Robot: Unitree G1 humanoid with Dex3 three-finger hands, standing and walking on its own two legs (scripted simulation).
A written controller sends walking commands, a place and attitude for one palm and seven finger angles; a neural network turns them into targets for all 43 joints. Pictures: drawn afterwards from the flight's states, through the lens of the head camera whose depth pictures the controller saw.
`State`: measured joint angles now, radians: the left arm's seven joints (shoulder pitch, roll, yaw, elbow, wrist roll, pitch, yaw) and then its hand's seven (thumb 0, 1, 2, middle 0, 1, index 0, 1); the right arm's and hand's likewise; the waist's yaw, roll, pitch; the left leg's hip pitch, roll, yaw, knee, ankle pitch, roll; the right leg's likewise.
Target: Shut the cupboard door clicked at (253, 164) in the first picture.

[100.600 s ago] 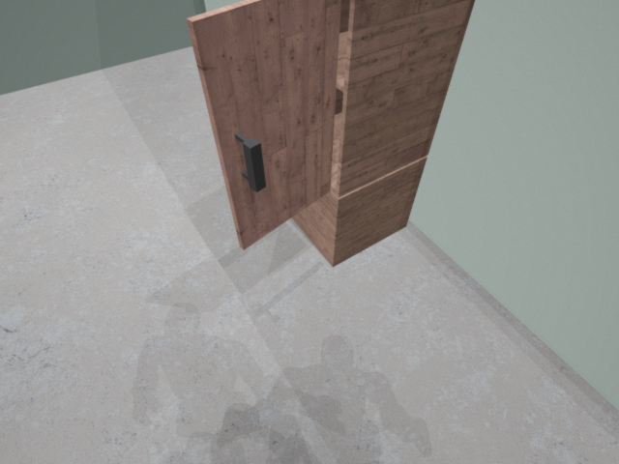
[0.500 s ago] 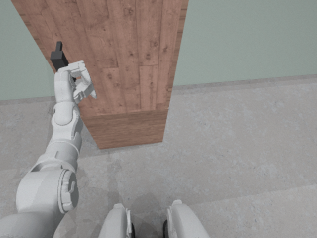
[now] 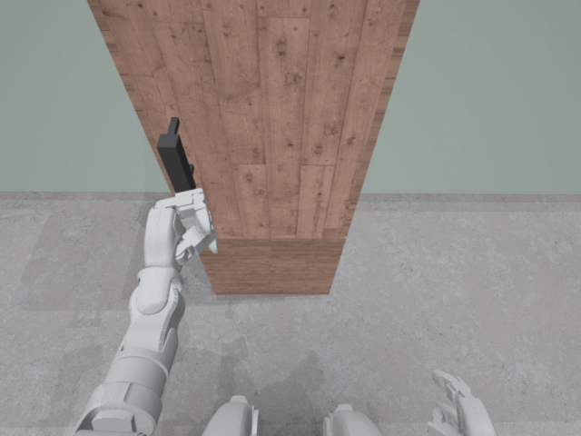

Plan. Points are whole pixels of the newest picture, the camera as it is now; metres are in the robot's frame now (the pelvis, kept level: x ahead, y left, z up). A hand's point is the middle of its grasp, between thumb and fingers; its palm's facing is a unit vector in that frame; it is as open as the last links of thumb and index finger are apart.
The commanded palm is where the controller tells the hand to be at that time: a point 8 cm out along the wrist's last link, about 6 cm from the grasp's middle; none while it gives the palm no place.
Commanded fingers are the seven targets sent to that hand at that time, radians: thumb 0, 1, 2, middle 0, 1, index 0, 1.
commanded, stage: draw the hand back to the body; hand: left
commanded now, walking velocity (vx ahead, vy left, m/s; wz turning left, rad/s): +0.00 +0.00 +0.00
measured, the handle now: (180, 158) +0.51 +0.19 +0.04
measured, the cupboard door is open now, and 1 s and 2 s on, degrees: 0 0 0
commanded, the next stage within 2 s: step back with the hand held close in 1.54 s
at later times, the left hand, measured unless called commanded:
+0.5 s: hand (132, 261) +0.29 +0.18 +0.13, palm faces +0.07 -1.00 -0.06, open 3.1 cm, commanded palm +0.26 +0.24 +0.14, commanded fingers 0.00 0.90 0.90 -1.08 -1.26 -1.08 -1.26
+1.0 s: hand out of the picture +0.23 +0.26 +0.21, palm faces +0.39 -0.86 -0.34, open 4.9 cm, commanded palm +0.18 +0.30 +0.23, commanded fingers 0.00 0.90 0.90 -0.39 -0.51 -0.39 -0.51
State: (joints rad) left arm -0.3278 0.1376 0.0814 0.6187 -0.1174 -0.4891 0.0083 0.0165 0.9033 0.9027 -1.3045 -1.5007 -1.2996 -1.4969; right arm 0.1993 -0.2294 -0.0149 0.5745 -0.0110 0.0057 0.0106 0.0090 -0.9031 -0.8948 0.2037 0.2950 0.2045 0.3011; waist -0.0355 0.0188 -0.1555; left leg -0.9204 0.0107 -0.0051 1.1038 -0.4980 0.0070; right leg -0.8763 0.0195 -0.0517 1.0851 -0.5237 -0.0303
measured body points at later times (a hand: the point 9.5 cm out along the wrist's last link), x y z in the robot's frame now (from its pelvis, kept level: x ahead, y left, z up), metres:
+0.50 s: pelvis +0.00 +0.00 +0.04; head +0.01 -0.01 +0.49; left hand +0.28 +0.23 +0.13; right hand +0.15 -0.25 -0.05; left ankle +0.01 +0.11 -0.66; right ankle +0.00 -0.10 -0.66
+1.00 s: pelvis +0.02 +0.02 +0.08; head +0.00 -0.01 +0.53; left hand +0.21 +0.31 +0.23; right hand +0.22 -0.18 +0.00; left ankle +0.02 +0.11 -0.66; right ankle +0.00 -0.10 -0.66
